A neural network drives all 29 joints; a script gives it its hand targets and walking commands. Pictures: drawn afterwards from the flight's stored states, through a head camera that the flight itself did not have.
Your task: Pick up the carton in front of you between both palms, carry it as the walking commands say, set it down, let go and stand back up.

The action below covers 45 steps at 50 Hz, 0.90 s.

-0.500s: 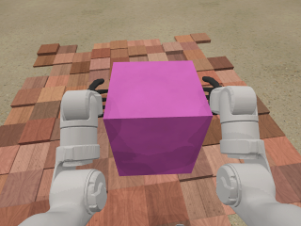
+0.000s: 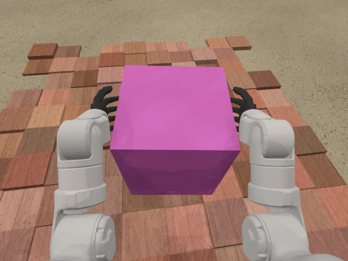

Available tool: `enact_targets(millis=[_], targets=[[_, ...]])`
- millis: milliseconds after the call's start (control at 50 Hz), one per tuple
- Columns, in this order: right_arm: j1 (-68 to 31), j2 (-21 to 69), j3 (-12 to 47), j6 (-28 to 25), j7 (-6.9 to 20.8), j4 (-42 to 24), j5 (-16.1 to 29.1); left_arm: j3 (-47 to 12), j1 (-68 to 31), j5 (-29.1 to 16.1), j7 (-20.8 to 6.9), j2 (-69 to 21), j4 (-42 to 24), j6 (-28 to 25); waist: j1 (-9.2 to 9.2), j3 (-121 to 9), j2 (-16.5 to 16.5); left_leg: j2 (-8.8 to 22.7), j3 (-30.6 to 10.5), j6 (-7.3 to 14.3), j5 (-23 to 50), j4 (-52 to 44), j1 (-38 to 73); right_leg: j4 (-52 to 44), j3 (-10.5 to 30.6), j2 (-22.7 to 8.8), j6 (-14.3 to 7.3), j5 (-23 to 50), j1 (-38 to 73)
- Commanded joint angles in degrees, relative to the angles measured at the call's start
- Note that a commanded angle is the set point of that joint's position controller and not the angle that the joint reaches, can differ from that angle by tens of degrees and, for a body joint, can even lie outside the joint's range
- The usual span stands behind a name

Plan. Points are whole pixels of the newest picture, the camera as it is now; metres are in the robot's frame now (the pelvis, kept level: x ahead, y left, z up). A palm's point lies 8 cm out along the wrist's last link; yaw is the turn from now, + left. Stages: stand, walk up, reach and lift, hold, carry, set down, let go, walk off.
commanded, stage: carry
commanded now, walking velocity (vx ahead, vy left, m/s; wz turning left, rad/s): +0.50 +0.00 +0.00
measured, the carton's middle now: (173, 137) +0.38 +0.00 +0.07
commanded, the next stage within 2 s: none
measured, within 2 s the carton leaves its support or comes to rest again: neither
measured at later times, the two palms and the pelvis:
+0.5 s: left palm (135, 60) +0.64 +0.10 +0.10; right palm (231, 60) +0.66 -0.20 +0.10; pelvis +0.29 -0.05 -0.02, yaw +1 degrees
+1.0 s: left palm (137, 19) +0.95 +0.11 +0.09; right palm (212, 20) +0.93 -0.19 +0.09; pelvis +0.58 -0.03 -0.01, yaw +0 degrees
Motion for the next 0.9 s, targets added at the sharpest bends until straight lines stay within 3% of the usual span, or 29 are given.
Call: enact_targets(millis=[0, 60, 120, 200, 280, 320, 340, 360, 380, 400, 420, 440, 460, 540, 640, 760, 800, 820, 840, 860, 880], targets=[[-45.86, 53.12, 37.51, 1.28, 12.98, -8.92, 27.69, -36.71, -42.72, -22.34, -11.74, -56.7, -6.02, 1.82, -1.26, -26.97, 4.98, 17.16, -24.09, 7.73, 20.7, -9.92, 34.92, 0.82, 2.64, -3.18, 0.11, 3.54, -18.11], [-45.6, 52.99, 35.67, 3.49, 13.86, -5.91, 28.79, -34.07, -39.93, -19.55, -10.51, -55.66, -2.21, 3.64, -1.68, -27.08, 8.24, 15.55, -19.14, 7.64, 21.2, -11.52, 33.42, -5.63, 0.05, -2.48, 1.14, 6.46, -16.55], [-45.36, 54.21, 33.48, 4.44, 15.07, -0.04, 28.1, -31.86, -39.15, -17.27, -10.32, -56.12, 2.56, 4.61, -2.29, -23.97, 8.5, 14.36, -15.64, 7.53, 22.57, -13.15, 32.74, -14.89, -1.57, -2.88, 1.82, 12.12, -17.72], [-47.64, 56.72, 31.55, 4.06, 15.85, 5.36, 27.42, -30.4, -41.86, -16.8, -10.88, -58.17, 6.83, 4.63, -2.89, -19.88, 9.29, 12.0, -9.69, 5.21, 24.72, -13.35, 29.31, -27.35, -4.81, -1.75, 1.12, 21.6, -11.73], [-46.9, 58.15, 29.35, 3.13, 15.54, 9.98, 25.87, -27.96, -42.04, -17.07, -11.99, -60.03, 11.66, 4.41, -2.42, -16.93, 9.71, 12.03, -7.36, 2.19, 26.83, -10.99, 30.2, -37.76, -5.2, -1.55, -0.6, 27.73, -6.19], [-46.12, 58.97, 28.71, 2.5, 15.3, 11.86, 25.17, -26.69, -41.1, -17.18, -12.75, -61.04, 14.37, 3.92, 0.32, -18.92, 9.17, 10.52, -3.8, -0.32, 34.07, -2.7, 28.74, -42.39, -8.28, 0.36, -1.09, 28.42, 4.93], [-45.11, 59.38, 28.38, 2.14, 15.17, 12.79, 24.74, -25.96, -39.57, -17.2, -13.17, -61.29, 15.97, 3.5, 1.97, -22.27, 6.08, 8.3, -1.35, -2.09, 31.04, 5.9, 24.4, -42.26, -9.53, 1.03, -0.93, 26.13, 16.03], [-44.97, 59.22, 28.12, 1.69, 15.0, 13.45, 24.52, -24.93, -38.05, -17.12, -13.73, -61.61, 17.17, 3.01, 3.77, -26.94, 1.19, 7.27, -1.15, -3.03, 14.94, 17.42, 14.71, -38.49, -1.24, -6.44, -1.37, 24.09, 28.37], [-45.85, 61.65, 28.44, 1.58, 14.88, 14.19, 24.31, -24.29, -39.35, -16.5, -13.87, -60.22, 17.91, 2.51, 2.45, -31.15, -11.79, 1.14, -2.12, -4.51, -9.43, 31.2, -1.09, -36.11, 21.54, -20.77, -7.2, 32.72, 41.07], [-46.98, 62.22, 27.93, 1.24, 14.65, 13.47, 24.21, -24.11, -38.2, -17.07, -14.09, -61.65, 18.53, 1.66, 4.3, -29.83, -17.33, -3.12, -5.23, -4.68, -19.09, 40.47, -14.57, -42.29, 32.15, -21.77, -12.37, 26.17, 44.03], [-47.66, 63.89, 29.25, 0.67, 14.44, 12.16, 24.54, -24.59, -39.54, -18.26, -14.57, -63.73, 15.64, 0.9, 3.82, -27.38, -14.68, 0.14, -7.35, -3.34, -17.68, 42.94, -18.13, -42.93, 28.64, -20.19, -11.58, 24.8, 41.41], [-48.91, 65.33, 30.31, -0.14, 14.14, 9.83, 25.1, -26.05, -42.07, -19.79, -14.99, -66.08, 11.84, 0.19, 3.77, -26.72, -8.72, 1.59, -7.65, -2.82, -14.59, 42.37, -18.17, -42.62, 24.21, -18.41, -10.26, 26.95, 38.18], [-49.02, 66.53, 31.09, -0.87, 13.65, 7.99, 25.29, -27.87, -44.94, -21.49, -15.22, -67.92, 8.11, -0.43, 3.08, -25.88, -5.15, 3.06, -7.55, -3.01, -11.85, 40.44, -17.43, -43.23, 20.26, -17.61, -8.98, 29.81, 34.62], [-42.27, 67.57, 34.18, -2.89, 11.76, 3.43, 24.55, -32.89, -43.39, -23.47, -14.8, -69.99, 0.4, -2.11, 2.15, -28.57, -5.45, 5.0, -6.58, -4.05, -6.56, 33.16, -14.52, -45.66, 12.33, -15.82, -8.86, 31.7, 31.6], [-34.76, 66.27, 38.79, -5.13, 11.54, 1.01, 22.87, -37.72, -35.26, -22.58, -15.18, -67.95, -2.58, -3.94, 3.64, -26.64, -4.74, 4.44, -3.21, -4.76, -1.48, 19.78, -19.94, -44.38, 6.5, -13.76, -8.84, 45.95, 38.45], [-33.13, 60.71, 41.73, -5.56, 12.0, -2.77, 23.01, -40.68, -31.76, -21.83, -14.97, -62.2, -5.58, -4.83, 5.29, -21.31, -6.16, -0.51, 2.82, -2.96, 11.91, -1.47, -11.56, -43.18, -0.5, -9.57, -5.88, 57.49, 38.93], [-31.19, 57.83, 40.78, -4.6, 12.17, -1.65, 22.45, -40.26, -29.32, -21.1, -14.74, -59.94, -3.95, -4.19, 3.79, -22.5, -8.12, -2.71, 5.31, -1.14, 14.77, -4.73, -1.24, -36.95, -3.83, -9.15, -4.08, 67.91, 36.64], [-30.1, 56.52, 39.79, -4.11, 12.37, -0.54, 21.92, -40.09, -28.51, -20.9, -14.68, -59.25, -2.99, -3.86, 2.64, -23.7, -7.82, -3.04, 4.12, -1.05, 19.46, -10.0, 4.02, -32.56, -4.62, -7.92, -2.46, 67.25, 36.28], [-29.02, 55.87, 39.07, -3.68, 12.71, 0.45, 21.68, -39.91, -28.82, -20.78, -14.65, -58.73, -1.97, -3.62, 0.14, -25.34, -5.8, -2.07, 4.63, -1.5, 26.49, -16.14, 15.2, -24.9, -6.92, -6.84, -0.11, 62.24, 31.88], [-29.77, 54.48, 37.9, -3.49, 13.1, 1.32, 20.94, -39.92, -30.04, -20.91, -14.7, -59.53, -1.51, -3.24, -0.5, -29.71, 1.0, 5.67, -1.05, 1.65, 40.39, -8.37, 34.64, -15.32, -5.51, -5.5, 2.12, 49.17, 16.64], [-28.09, 55.24, 37.33, -3.82, 13.43, 3.97, 20.86, -39.37, -31.59, -21.19, -14.77, -59.88, -1.98, -2.76, -2.64, -35.35, 13.67, 18.07, -20.48, 11.63, 58.67, -2.67, 52.79, 1.26, -3.96, 0.04, 5.53, 19.08, -5.35]])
